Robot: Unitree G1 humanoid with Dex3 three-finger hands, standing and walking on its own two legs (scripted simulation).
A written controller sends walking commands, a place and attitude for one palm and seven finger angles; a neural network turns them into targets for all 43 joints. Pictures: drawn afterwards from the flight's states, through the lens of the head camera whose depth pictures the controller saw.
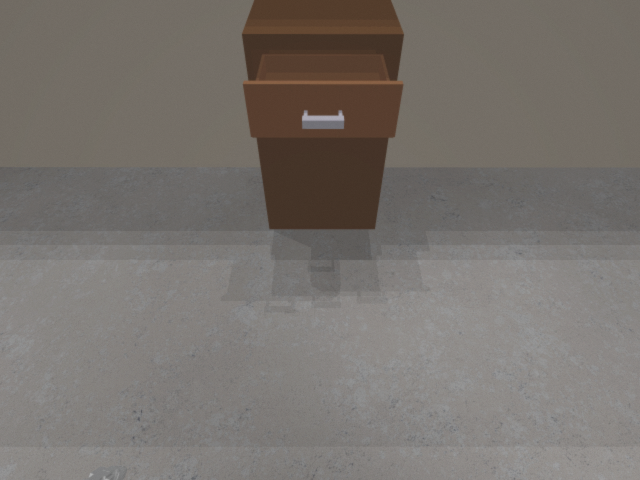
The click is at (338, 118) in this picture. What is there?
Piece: drawer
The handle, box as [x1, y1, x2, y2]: [302, 110, 343, 128]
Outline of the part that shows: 304,110 304,115 302,116 302,128 343,128 343,116 341,115 341,110 338,111 338,116 308,116 307,110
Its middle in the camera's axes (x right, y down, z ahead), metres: +0.00 -0.33 +1.05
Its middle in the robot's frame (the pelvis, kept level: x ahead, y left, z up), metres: +1.00 +0.05 -0.08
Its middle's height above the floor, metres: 0.69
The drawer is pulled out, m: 0.21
